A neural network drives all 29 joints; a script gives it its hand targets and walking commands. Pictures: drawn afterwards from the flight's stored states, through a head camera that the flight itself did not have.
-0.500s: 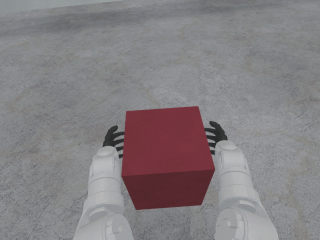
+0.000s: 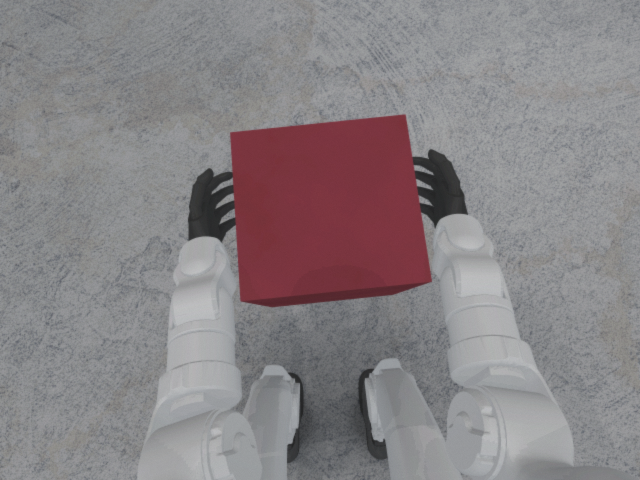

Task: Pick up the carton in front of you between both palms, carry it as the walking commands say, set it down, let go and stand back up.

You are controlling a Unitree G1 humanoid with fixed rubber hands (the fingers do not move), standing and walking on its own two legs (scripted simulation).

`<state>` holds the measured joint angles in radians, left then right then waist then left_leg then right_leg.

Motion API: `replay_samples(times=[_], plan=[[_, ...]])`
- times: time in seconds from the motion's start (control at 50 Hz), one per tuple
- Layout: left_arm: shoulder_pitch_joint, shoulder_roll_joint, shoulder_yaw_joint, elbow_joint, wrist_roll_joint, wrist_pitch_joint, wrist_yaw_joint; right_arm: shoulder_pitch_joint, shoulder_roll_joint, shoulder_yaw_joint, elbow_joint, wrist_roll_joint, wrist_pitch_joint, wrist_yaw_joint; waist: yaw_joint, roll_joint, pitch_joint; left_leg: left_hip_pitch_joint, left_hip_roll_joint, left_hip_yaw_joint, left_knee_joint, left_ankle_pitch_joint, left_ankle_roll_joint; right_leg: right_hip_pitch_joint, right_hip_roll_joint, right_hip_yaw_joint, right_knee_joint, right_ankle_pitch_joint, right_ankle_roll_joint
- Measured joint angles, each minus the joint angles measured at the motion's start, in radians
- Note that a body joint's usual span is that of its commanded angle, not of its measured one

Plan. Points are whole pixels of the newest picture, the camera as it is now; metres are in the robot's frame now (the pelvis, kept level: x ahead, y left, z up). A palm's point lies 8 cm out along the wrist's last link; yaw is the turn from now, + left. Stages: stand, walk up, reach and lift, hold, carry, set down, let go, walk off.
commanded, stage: set down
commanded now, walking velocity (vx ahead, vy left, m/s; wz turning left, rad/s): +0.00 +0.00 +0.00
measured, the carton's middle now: (326, 228) +0.43 +0.00 -0.15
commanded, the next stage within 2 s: none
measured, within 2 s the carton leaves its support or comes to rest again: rests again in 1.52 s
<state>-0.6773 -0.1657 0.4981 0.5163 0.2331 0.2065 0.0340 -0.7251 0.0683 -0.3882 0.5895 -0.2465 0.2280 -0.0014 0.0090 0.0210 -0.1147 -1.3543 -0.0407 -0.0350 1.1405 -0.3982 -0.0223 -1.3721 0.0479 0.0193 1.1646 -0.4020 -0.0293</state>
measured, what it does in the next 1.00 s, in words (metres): lowers itself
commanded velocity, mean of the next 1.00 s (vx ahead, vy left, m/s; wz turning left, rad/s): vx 0.00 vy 0.00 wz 0.00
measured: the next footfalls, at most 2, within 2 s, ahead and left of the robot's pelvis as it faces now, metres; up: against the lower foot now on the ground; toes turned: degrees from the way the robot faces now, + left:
none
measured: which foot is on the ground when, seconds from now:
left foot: down 0.00-1.00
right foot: down 0.00-1.00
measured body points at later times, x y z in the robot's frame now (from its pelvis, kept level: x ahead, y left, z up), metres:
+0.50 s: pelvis -0.04 +0.01 -0.13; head +0.26 -0.02 +0.20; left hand +0.46 +0.13 -0.24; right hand +0.48 -0.17 -0.24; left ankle +0.05 +0.13 -0.62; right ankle +0.05 -0.09 -0.62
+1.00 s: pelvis -0.04 -0.01 -0.23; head +0.33 -0.05 +0.01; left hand +0.50 +0.12 -0.40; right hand +0.53 -0.18 -0.40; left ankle +0.05 +0.13 -0.62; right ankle +0.05 -0.10 -0.62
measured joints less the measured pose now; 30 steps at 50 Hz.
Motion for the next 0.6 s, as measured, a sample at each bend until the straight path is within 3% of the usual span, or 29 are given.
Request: replay_samples(times=[0.12,0.42,0.6], plan=[[-0.067,0.003,0.038,0.024,0.022,0.025,0.001,-0.073,-0.016,-0.026,0.043,-0.030,0.019,0.009,-0.007,0.004,-0.036,-0.150,-0.006,0.001,0.103,-0.025,-0.001,-0.148,-0.002,-0.004,0.101,-0.026,0.000],[-0.263,0.030,0.012,0.014,-0.043,0.057,0.091,-0.312,-0.162,0.015,0.120,0.049,0.045,0.026,-0.021,0.006,0.010,-0.520,-0.020,0.025,0.429,-0.087,0.001,-0.520,-0.005,0.005,0.429,-0.086,0.015],[-0.399,0.050,0.046,0.061,-0.039,0.082,0.115,-0.471,-0.228,0.007,0.205,0.036,0.074,0.039,-0.023,0.010,0.093,-0.629,-0.022,0.038,0.565,-0.111,-0.003,-0.635,-0.002,0.010,0.573,-0.110,0.014]])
